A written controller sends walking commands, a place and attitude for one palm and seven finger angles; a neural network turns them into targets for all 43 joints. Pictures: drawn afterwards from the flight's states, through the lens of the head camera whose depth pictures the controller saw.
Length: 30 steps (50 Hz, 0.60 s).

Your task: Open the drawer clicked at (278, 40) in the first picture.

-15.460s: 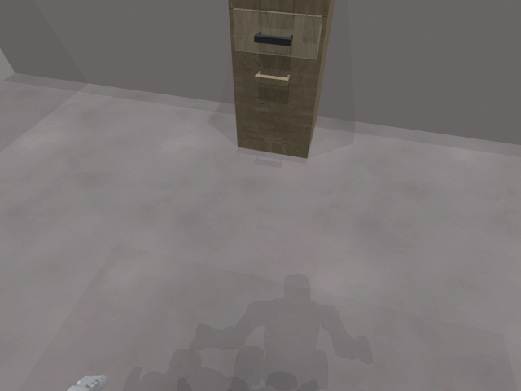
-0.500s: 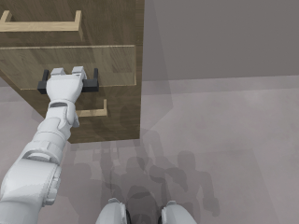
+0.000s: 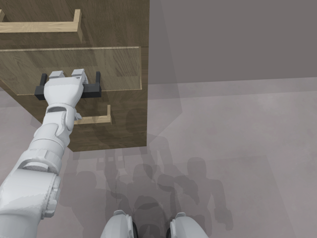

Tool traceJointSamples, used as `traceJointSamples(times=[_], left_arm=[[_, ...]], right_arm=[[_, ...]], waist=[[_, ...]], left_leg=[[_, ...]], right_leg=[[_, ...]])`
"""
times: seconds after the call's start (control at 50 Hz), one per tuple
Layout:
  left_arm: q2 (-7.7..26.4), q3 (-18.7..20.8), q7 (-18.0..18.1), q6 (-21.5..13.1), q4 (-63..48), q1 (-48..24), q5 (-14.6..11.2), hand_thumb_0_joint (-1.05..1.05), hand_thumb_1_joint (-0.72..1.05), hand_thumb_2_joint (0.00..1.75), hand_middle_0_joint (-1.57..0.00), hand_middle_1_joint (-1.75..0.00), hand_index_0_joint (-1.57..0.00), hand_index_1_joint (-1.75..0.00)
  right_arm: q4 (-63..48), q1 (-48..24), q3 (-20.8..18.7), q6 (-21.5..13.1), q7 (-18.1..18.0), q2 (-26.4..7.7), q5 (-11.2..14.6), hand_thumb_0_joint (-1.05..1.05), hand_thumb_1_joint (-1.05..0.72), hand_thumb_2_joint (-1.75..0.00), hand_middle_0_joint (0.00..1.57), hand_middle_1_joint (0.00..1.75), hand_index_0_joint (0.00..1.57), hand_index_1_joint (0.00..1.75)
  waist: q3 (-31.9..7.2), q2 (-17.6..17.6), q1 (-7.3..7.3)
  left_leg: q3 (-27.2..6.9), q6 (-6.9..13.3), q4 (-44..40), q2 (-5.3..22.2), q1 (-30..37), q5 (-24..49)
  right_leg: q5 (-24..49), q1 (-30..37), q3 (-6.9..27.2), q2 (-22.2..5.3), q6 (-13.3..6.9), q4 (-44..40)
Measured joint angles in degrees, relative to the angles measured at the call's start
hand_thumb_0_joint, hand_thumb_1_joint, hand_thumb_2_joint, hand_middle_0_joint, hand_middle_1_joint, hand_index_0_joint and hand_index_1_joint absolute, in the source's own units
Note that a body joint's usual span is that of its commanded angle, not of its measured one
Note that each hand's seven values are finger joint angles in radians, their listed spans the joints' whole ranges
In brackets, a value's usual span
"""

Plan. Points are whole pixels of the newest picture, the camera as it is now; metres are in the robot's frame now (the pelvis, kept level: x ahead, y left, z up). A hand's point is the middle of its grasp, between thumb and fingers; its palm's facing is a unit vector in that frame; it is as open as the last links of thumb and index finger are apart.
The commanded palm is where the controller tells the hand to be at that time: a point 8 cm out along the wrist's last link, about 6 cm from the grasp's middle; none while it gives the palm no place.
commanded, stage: close the thumb around the handle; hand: left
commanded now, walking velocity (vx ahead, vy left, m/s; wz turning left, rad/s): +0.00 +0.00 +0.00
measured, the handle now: (70, 84) +0.53 +0.21 +0.00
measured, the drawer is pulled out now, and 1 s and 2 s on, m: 0.00 0.05 0.18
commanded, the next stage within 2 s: pull the drawer open in 0.38 s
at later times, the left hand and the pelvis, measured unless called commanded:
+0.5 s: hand (72, 103) +0.48 +0.21 -0.02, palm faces -0.07 -0.05 -1.00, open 5.9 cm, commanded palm +0.46 +0.20 +0.03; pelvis +0.01 +0.00 +0.00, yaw +0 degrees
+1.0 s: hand (70, 120) +0.43 +0.21 -0.02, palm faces -0.05 -0.06 -1.00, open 5.9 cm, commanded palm +0.40 +0.21 +0.03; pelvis +0.01 +0.00 +0.02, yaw +0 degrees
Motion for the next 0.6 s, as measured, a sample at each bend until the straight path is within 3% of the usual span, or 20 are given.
traceJointSamples(times=[0.26, 0.6], left_arm=[[-0.7, -0.3, 1.5, 0.1, -0.2, 0.7, 0.3, 0.0, 0.62, 0.78, -0.38, -1.33, -0.39, -1.32], [-1.6, 0.2, 1.8, 0.2, -3.2, 4.5, 0.2, 0.0, 0.65, 0.76, -0.33, -1.35, -0.41, -1.35]], right_arm=[[-0.1, -0.7, 0.0, 0.5, 0.4, 0.1, 0.0, 0.0, -0.91, -0.9, 0.21, 0.3, 0.2, 0.3], [-0.3, -0.6, -0.4, 1.1, 0.5, 0.2, 0.0, 0.0, -0.91, -0.9, 0.21, 0.3, 0.2, 0.3]], waist=[[-0.2, 0.0, 0.28], [-0.1, -0.1, 0.74]], left_leg=[[0.1, 0.2, -0.1, -0.1, 0.6, -0.3], [0.9, 0.3, -1.3, -0.1, 2.7, -0.5]], right_leg=[[-0.2, 0.7, 0.1, -0.1, 0.2, -0.3], [0.1, 2.5, 1.0, 0.0, 0.5, -1.5]])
